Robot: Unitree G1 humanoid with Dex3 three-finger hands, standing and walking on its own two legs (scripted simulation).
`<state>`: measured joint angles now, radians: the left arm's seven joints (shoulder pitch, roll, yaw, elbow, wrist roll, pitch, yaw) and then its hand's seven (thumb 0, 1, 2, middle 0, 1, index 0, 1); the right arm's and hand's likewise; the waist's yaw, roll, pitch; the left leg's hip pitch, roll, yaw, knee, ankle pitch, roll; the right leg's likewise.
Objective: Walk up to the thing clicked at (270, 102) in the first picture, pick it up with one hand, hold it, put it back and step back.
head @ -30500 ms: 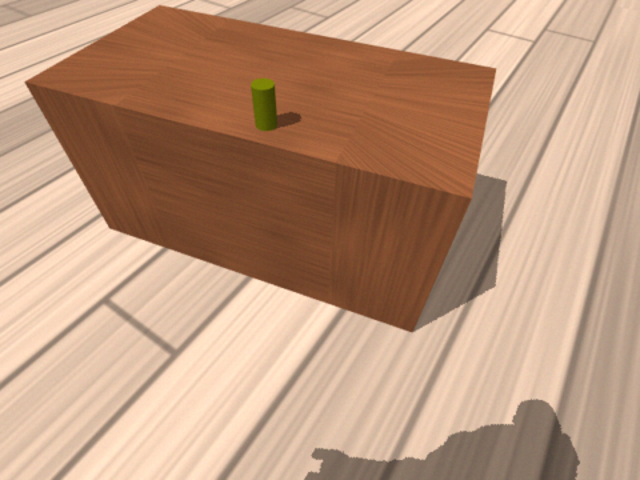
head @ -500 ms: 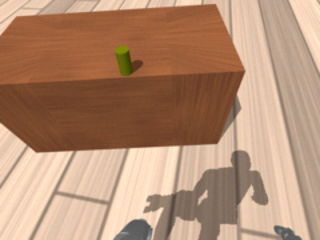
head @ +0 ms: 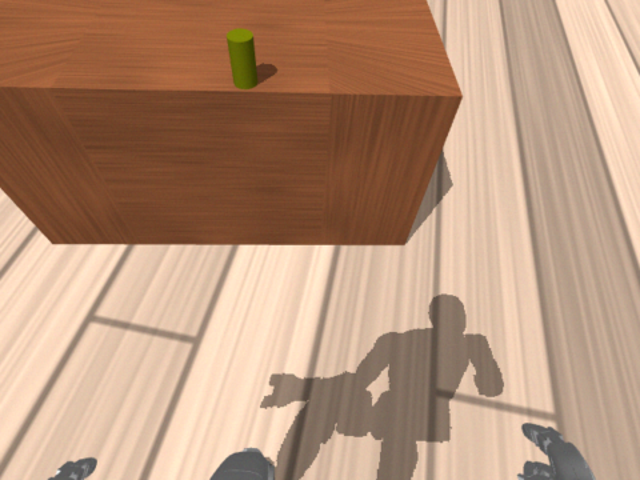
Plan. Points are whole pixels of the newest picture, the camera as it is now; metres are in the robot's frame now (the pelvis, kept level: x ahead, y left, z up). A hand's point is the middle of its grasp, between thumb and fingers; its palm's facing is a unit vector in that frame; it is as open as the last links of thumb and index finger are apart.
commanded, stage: step back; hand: left
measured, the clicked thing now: (243, 60) +0.95 +0.22 -0.05
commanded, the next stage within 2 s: stand in 1.16 s
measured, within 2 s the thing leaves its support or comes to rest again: neither
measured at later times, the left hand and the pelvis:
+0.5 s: hand out of the picture +0.01 +0.30 -0.14, palm faces +0.05 -0.92 -0.40, open 7.4 cm; pelvis -0.04 +0.01 +0.01, yaw +3 degrees
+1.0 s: hand out of the picture +0.08 +0.29 -0.14, palm faces +0.09 -0.93 -0.35, open 7.4 cm; pelvis +0.00 +0.02 +0.01, yaw +4 degrees
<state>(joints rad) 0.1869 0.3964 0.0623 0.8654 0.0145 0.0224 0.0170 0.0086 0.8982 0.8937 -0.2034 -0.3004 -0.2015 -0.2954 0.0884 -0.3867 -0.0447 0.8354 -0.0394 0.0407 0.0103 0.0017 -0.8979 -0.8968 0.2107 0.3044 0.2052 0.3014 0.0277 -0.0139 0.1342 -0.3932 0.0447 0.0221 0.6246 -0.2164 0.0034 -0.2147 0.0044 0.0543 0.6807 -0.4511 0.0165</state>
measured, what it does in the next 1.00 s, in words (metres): steps on the spot: right foot, then left foot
